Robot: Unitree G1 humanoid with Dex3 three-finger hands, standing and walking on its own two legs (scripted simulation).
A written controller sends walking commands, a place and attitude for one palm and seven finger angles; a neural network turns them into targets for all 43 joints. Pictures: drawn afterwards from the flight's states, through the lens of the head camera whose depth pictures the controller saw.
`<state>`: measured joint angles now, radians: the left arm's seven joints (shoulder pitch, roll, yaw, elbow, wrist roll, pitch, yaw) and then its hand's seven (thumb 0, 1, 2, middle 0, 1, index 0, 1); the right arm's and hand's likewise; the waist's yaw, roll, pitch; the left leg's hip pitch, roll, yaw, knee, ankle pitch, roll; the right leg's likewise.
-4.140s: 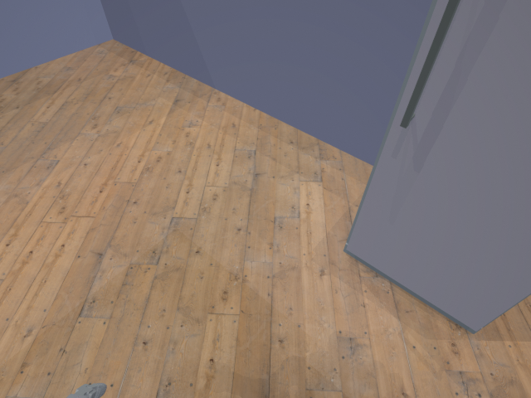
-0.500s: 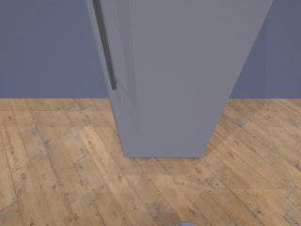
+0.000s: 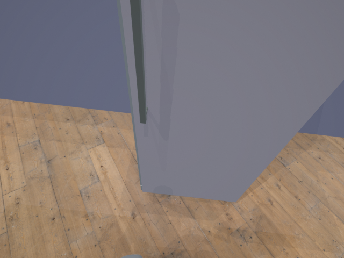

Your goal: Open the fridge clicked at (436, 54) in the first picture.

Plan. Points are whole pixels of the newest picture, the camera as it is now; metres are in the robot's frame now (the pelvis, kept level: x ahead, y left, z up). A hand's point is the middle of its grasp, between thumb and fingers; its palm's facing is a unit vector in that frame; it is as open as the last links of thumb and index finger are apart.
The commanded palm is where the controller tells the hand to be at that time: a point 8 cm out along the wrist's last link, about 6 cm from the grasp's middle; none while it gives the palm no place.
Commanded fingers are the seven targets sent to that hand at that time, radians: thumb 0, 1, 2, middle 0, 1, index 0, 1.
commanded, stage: come to a stop and stand still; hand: left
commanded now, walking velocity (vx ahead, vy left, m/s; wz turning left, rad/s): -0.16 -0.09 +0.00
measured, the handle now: (140, 49) +0.49 +0.13 +0.22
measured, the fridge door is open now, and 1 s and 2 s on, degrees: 0 0 0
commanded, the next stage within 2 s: look again from close up in 1.46 s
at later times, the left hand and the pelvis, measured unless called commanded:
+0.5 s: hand out of the picture -0.02 +0.14 -0.17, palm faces +0.06 -0.98 -0.20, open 7.3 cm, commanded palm none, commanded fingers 0.00 0.90 0.90 -0.20 -0.30 -0.20 -0.30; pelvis -0.06 -0.04 +0.00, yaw +1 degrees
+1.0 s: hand out of the picture -0.12 +0.10 -0.17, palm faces +0.07 -0.99 -0.16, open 7.4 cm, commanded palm none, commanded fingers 0.00 0.90 0.90 -0.20 -0.30 -0.20 -0.30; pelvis -0.08 -0.05 +0.01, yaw +0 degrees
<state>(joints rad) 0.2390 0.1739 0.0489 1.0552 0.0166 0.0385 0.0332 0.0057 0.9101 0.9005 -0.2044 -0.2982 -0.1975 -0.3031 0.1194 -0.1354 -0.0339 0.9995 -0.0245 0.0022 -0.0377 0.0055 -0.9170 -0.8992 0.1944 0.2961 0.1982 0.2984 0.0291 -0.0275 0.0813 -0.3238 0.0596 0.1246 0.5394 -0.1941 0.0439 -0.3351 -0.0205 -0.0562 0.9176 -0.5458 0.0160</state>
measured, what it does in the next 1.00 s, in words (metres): steps on the spot: right foot, then left foot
